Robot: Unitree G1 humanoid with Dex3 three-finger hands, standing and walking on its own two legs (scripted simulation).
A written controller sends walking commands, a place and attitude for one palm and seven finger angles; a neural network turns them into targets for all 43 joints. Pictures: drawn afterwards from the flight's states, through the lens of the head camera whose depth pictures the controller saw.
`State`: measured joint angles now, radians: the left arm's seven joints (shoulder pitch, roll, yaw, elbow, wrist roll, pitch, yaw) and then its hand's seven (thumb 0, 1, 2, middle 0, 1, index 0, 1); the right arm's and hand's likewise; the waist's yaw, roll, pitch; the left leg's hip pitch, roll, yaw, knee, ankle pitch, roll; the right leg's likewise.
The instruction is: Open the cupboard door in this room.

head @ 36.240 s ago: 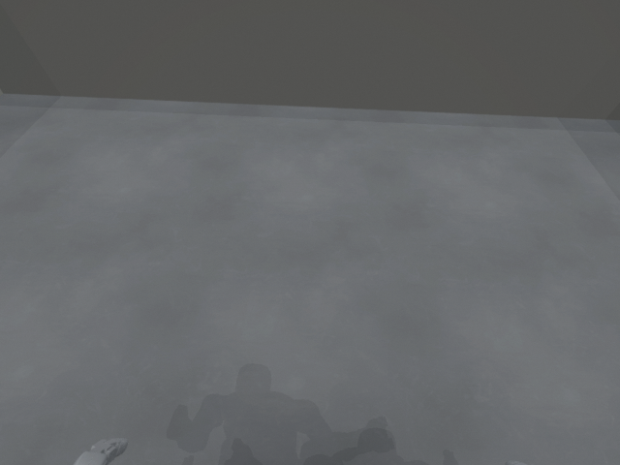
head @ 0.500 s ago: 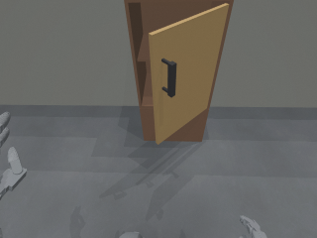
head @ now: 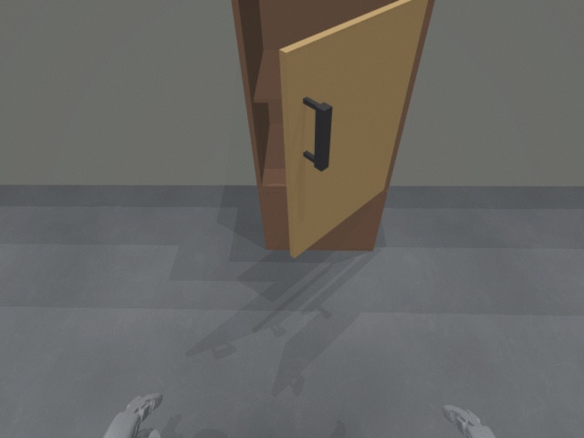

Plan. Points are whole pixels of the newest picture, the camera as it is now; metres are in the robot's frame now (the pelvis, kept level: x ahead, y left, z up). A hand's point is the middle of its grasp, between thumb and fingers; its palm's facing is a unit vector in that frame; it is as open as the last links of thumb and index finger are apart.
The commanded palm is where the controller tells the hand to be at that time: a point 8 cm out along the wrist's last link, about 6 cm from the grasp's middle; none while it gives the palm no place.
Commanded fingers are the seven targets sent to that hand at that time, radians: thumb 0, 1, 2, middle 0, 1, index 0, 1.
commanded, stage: let the arm hang, fingers relaxed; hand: left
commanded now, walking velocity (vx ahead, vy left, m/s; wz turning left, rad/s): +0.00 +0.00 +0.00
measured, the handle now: (315, 134) +0.66 -0.02 +0.05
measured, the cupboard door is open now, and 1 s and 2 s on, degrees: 44 44 44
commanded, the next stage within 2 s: look to check the result in 0.86 s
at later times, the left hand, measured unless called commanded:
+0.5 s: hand out of the picture -0.05 +0.21 -0.16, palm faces +0.02 -0.97 -0.24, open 7.3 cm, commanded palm none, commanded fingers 0.00 0.90 0.90 -0.20 -0.30 -0.20 -0.30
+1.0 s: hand out of the picture +0.00 +0.18 -0.16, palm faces +0.01 -0.98 -0.19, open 7.3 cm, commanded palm none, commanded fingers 0.00 0.90 0.90 -0.20 -0.30 -0.20 -0.30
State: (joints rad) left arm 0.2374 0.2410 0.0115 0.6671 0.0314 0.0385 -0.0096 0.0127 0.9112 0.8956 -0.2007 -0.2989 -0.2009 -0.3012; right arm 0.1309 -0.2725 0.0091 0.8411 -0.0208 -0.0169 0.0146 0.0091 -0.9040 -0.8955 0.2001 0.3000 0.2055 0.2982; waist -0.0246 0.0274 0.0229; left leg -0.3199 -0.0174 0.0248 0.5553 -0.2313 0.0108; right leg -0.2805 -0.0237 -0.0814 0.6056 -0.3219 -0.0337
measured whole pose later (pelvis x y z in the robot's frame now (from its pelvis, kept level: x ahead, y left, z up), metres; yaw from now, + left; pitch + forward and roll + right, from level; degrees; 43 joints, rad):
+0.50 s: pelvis -0.01 +0.02 +0.01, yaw -1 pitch -2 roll +0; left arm 0.32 0.17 0.02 1.16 0.01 0.01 0.02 0.01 0.92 0.90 -0.20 -0.30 -0.20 -0.30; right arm 0.30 -0.15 0.01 1.14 -0.02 0.02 -0.02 0.01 -0.91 -0.90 0.20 0.30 0.20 0.30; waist -0.01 0.04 0.05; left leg -0.24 -0.02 0.04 0.41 -0.15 0.04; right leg -0.20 -0.02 -0.07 0.44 -0.22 -0.01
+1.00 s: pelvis +0.00 +0.01 +0.01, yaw -1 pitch -2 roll +0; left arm 0.28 0.13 0.01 1.16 0.01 -0.01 0.03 0.01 0.92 0.90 -0.20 -0.30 -0.20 -0.30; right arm 0.28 -0.13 0.00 1.15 -0.02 0.00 -0.02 0.00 -0.91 -0.90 0.20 0.30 0.20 0.30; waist -0.02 0.02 0.05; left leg -0.21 -0.02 0.04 0.40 -0.16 0.03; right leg -0.18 -0.01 -0.06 0.43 -0.23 -0.02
